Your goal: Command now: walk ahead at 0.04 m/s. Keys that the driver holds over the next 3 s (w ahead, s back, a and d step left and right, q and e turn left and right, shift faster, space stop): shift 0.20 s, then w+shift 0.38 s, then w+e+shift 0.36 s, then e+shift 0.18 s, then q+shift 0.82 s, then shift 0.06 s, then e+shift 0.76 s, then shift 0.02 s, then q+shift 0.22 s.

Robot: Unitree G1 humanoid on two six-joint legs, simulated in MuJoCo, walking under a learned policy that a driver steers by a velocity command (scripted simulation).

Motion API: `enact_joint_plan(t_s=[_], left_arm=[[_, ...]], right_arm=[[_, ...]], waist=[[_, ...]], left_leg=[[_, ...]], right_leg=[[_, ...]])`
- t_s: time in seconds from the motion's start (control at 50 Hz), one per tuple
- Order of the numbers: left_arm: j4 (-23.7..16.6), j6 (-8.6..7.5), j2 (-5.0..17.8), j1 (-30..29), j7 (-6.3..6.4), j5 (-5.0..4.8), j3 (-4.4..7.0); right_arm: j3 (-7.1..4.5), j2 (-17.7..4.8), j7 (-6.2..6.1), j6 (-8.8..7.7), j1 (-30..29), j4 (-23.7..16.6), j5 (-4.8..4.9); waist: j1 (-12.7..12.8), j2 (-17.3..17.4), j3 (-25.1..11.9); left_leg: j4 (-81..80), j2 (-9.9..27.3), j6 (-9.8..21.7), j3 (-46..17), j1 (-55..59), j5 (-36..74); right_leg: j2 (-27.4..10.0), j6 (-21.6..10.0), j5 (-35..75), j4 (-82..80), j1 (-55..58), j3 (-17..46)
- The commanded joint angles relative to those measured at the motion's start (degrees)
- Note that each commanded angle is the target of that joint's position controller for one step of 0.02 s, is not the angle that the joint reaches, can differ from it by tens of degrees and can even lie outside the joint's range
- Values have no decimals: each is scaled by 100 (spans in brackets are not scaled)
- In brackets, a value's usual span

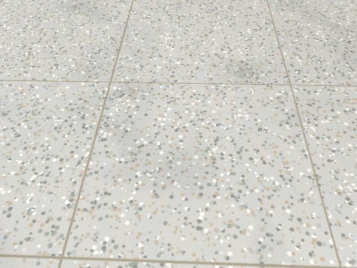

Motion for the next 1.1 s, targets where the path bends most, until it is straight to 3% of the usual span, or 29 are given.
enact_joint_plan(t_s=[0.02, 0.08, 0.2, 0.24, 0.26, 0.3, 0.32, 0.38, 0.46, 0.5, 0.52, 0.54, 0.56, 0.58, 0.6, 0.62, 0.64, 0.7, 0.78, 0.86, 0.92, 0.96, 0.98, 1.0, 1.02, 1.04, 1.06, 1.08, 1.1], left_arm=[[-34, -179, 521, 204, 4, 7, 85], [2, -333, 497, 136, 9, -37, 86], [190, -364, 428, 611, 26, -81, 69], [266, -340, 696, 967, 21, -162, 173], [250, -375, 842, 1222, 14, -207, 224], [275, -556, 1229, 1320, 32, -286, 381], [264, -645, 1025, 1369, 35, -224, 356], [152, -722, 720, 1227, -60, -273, 311], [-7, -652, 907, 1007, -133, -310, 372], [-55, -670, 945, 911, -149, -301, 366], [-122, -698, 891, 718, -163, -252, 325], [-347, -735, 638, 292, -173, -160, 247], [-669, -891, -176, 475, -149, -204, 66], [-815, -1017, 213, 151, -168, -464, 140], [-948, -1067, 353, -147, -206, -590, 143], [-925, -1040, 331, -109, -209, -511, 121], [-905, -972, 294, -28, -200, -397, 151], [-781, -624, 183, 370, -278, -426, 185], [-1176, -542, 254, -520, -312, -366, 215], [-1498, -620, 152, -1177, -508, -374, 185], [-1806, -698, 283, -1512, -697, -358, 245], [-1825, -645, 554, -1003, -771, -405, 361], [-1589, -569, 870, 0, -762, -371, 502], [-1195, -499, 1362, 1518, -675, -318, 715], [-982, -430, 1226, 1851, -481, -308, 661], [-1263, -463, 1466, 1248, -434, 6, 604], [-1424, -488, 1388, 1245, -436, 116, 606], [-1553, -550, 1167, 1051, -442, 3, 575], [-1671, -596, 1056, 433, -466, -128, 519]], right_arm=[[-178, -589, -62, -71, -98, -262, -4], [-190, -534, -66, -50, 112, -63, -39], [-195, -485, -29, -44, 40, 134, 13], [-262, -627, -32, -35, 217, 277, 116], [-288, -706, -7, -90, -102, 160, 172], [-222, -435, 116, -341, -841, -193, 306], [-273, -592, 163, -434, -969, -226, 278], [-274, -512, 262, -607, -857, -189, 290], [-223, -350, 346, -561, -565, -33, 259], [-341, -570, 287, -483, 313, 239, 276], [-492, -846, 227, -461, 1261, 498, 307], [-693, -1435, 168, -471, 2474, 764, 265], [-648, -1806, 226, -551, 2832, 772, 140], [-436, -1182, 281, -652, 2143, 626, 88], [-328, -861, 308, -706, 1679, 518, 78], [-249, -680, 339, -712, 1337, 466, 68], [-216, -610, 365, -698, 1036, 441, 31], [-125, -391, 331, -677, 882, 514, -72], [-114, -506, 136, -721, 1069, 566, -128], [-84, -612, -38, -713, 1542, 596, -117], [-141, -998, -177, -602, 1681, 442, -101], [-272, -1424, -369, -428, 1667, 288, -88], [-328, -1552, -422, -342, 1404, 134, -90], [-362, -1598, -372, -334, 919, -90, -101], [-249, -1025, -163, -465, 613, -255, -58], [8, -53, 20, -756, 1228, -708, -68], [-31, -497, 134, -1004, 1172, -998, 127], [-107, -817, 139, -1089, 500, -1254, 238], [-155, -836, 117, -1048, 410, -1288, 215]], waist=[[-94, -634, 165], [-151, -532, 202], [19, -114, 69], [125, -303, 35], [320, -376, 362], [470, -1173, 980], [500, -942, 983], [337, -610, 704], [102, -897, 625], [-382, -799, 459], [-898, -658, 59], [-1539, 468, -426], [-1177, 2191, -1047], [-927, 1392, -592], [-769, 902, -104], [-563, 451, 26], [-323, 347, 184], [46, 446, 420], [-68, 117, 894], [-223, -62, 993], [-78, 255, 707], [400, 730, 318], [930, 885, -79], [1605, 871, -613], [1500, -355, -432], [315, -1981, -896], [485, -1100, -2155], [449, -215, -1346], [-21, 654, -498]], left_leg=[[-448, 350, -41, -430, 883, -1130], [-307, 376, 81, -407, 1122, -609], [-220, 411, 133, -443, 1096, 9], [146, 103, 193, -140, 696, -2354], [366, 105, 206, -177, -138, -2929], [1470, 310, 222, -28, -1665, -1456], [1961, 561, 278, -293, -2309, -1435], [1736, 821, 287, -295, -2492, -1202], [843, 395, 21, 511, -90, -731], [775, 122, 55, 751, 1355, -737], [743, 38, 180, 724, 2477, -819], [166, 981, 545, -750, 3733, -1877], [-1263, 2292, 1289, -4170, 4386, -4087], [-1787, 2569, 1345, -5014, 3863, -4621], [-1614, 2576, 1164, -4205, 3483, -4093], [-1557, 2349, 997, -3320, 2989, -3330], [-1591, 2108, 799, -2540, 2426, -2731], [-1817, 1704, 381, -978, 1524, -1326], [-2350, 1408, 120, 315, 1178, 116], [-2445, 1314, -243, 1103, 1800, 1446], [-1655, 1360, -550, 1476, 2444, 5051], [-316, 1573, -571, 1527, 2867, 7587], [972, 1660, -513, 1407, 2610, 8291], [2726, 1566, -471, 1184, 1892, 7888], [5089, 564, -489, 1060, 519, 1407], [7234, -311, -546, -31, -1880, -2968], [7423, -214, -235, -1182, -2215, -2663], [6790, -28, -32, -1128, -2362, -2266], [6166, 207, -81, -1000, -2294, -1901]], right_leg=[[-311, -441, -1359, -1430, -940, 389], [-247, -263, -936, -1403, -913, 314], [-131, -285, -76, -1101, -400, 144], [-208, -604, -1995, -1303, -269, 371], [-592, -906, -2941, -1718, -40, 955], [-1973, -1556, -3093, -2747, 865, 2714], [-2153, -1615, -2564, -2781, 1360, 2871], [-1772, -1230, -1360, -2588, 1992, 1958], [-1181, -1058, -1040, -2463, 386, 740], [-1053, -988, -332, -1842, -376, 443], [-876, -856, 921, -770, -778, 176], [-450, -495, 1531, 1837, -1849, -375], [395, -398, -1177, 3950, -3284, 47], [131, -624, -780, 4869, -4092, 655], [-155, -846, -305, 5103, -4542, 706], [-397, -894, 206, 4923, -4333, 692], [-579, -881, 641, 4562, -4058, 744], [-681, -793, 1278, 4233, -3537, 784], [-379, -648, 2326, 2944, -3607, 393], [-150, -826, 3058, 1726, -3290, -251], [381, -1042, 2638, 1012, -2335, -1140], [793, -1083, 2030, 959, -1465, -1548], [910, -1194, 1726, 971, -358, -1494], [731, -1469, 1964, 393, 1332, -869], [257, -1618, 2633, -268, 2314, 83], [-775, -2531, 4360, 326, 3750, 2593], [-1358, -3057, 2357, -830, 4024, 4083], [-1191, -2740, 1667, -1457, 3186, 3976], [-1017, -2485, 1723, -1685, 1922, 3495]])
